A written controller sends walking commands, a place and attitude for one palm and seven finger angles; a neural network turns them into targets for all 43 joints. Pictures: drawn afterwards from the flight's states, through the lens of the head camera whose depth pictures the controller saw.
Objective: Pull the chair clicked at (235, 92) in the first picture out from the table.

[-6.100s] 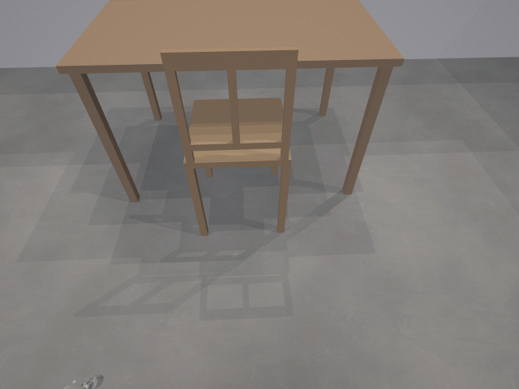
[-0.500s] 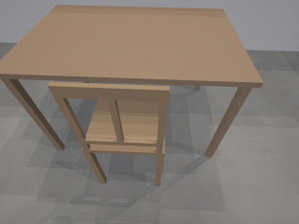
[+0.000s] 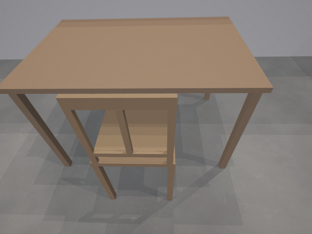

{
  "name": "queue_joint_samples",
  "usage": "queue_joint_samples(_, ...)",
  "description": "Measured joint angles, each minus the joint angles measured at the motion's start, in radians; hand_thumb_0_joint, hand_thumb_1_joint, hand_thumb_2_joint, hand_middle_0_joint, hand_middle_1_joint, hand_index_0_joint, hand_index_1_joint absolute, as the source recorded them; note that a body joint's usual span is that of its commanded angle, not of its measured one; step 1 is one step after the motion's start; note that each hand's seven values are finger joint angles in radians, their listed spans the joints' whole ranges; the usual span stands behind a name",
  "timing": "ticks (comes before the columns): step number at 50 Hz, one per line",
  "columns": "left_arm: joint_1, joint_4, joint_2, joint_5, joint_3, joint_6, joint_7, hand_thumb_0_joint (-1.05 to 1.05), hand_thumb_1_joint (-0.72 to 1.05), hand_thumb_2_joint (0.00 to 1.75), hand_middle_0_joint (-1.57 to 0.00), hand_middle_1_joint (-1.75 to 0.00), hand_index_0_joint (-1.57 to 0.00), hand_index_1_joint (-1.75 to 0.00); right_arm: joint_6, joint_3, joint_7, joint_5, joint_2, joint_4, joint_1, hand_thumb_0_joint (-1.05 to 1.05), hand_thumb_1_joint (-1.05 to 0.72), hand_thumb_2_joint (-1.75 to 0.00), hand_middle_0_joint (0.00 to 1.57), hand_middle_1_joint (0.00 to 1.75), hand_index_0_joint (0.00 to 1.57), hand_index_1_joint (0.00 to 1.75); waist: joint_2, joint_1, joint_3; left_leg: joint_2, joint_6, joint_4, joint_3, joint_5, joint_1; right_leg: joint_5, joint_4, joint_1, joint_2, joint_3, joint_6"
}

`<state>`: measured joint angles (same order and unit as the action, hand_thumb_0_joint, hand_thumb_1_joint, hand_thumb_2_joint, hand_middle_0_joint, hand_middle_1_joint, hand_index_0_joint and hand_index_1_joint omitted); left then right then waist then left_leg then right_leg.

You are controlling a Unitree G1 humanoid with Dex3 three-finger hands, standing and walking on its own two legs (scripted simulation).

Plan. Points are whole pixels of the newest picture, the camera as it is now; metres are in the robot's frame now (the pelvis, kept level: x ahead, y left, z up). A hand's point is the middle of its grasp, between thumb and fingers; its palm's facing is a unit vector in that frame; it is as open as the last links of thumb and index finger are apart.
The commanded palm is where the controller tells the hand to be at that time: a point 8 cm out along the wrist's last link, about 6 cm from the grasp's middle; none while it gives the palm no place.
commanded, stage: look again from close up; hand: left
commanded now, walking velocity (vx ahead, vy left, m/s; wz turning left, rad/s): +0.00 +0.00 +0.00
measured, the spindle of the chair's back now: (125, 132) +0.48 +0.16 -0.08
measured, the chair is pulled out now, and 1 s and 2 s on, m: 0.00 0.00 0.00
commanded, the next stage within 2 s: raise the hand toward the chair's back in 0.90 s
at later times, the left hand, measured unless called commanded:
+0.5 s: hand out of the picture +0.04 +0.15 -0.16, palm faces +0.02 -0.97 -0.26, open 7.3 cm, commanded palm none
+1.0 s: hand out of the picture +0.00 +0.13 -0.16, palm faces +0.04 -0.98 -0.20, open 7.3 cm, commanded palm +0.10 +0.18 -0.07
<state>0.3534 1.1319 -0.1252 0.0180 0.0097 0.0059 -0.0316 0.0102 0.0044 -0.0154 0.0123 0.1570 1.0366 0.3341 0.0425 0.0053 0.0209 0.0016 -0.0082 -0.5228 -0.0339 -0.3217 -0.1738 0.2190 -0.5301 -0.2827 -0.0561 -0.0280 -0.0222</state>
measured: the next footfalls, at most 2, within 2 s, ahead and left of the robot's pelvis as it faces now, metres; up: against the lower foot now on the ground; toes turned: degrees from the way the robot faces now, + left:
none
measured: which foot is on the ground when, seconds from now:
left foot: down 0.00-1.00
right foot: down 0.00-1.00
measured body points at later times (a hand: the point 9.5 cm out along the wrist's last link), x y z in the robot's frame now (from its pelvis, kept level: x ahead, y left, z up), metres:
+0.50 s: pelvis +0.01 -0.03 +0.00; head +0.02 -0.06 +0.45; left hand +0.04 +0.20 -0.14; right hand +0.00 -0.24 -0.17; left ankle -0.02 +0.11 -0.73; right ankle +0.04 -0.14 -0.73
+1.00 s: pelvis +0.01 -0.04 +0.01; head +0.02 -0.06 +0.45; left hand +0.00 +0.18 -0.15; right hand -0.01 -0.24 -0.17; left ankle -0.02 +0.11 -0.73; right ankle +0.04 -0.14 -0.73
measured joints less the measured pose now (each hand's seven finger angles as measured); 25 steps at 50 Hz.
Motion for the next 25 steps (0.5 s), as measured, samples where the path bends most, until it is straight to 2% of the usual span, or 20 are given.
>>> queue_joint_samples(9, -0.043, -0.017, -0.004, -0.007, -0.004, 0.013, 0.002, 0.01, 0.91, 0.90, -0.20, -0.30, -0.20, -0.30, 0.010, 0.014, -0.001, 0.001, 0.001, 0.024, 0.000, 0.01, -0.92, -0.90, 0.20, 0.30, 0.20, 0.30, 0.020, -0.005, -0.005, 0.001, 0.010, 0.058, -0.006, 0.018, 0.046, 0.009, 0.007, 0.020, 0.001, 0.006, 0.007)
queue_joint_samples(25, -0.112, -0.030, -0.019, -0.008, -0.015, 0.018, -0.001, 0.01, 0.93, 0.90, -0.20, -0.30, -0.20, -0.30, 0.008, 0.013, -0.006, 0.004, 0.006, 0.071, -0.021, 0.00, -0.91, -0.90, 0.20, 0.30, 0.20, 0.30, 0.008, -0.013, 0.023, -0.026, 0.043, 0.100, 0.004, 0.036, 0.067, 0.011, 0.017, 0.027, 0.027, -0.009, 0.039)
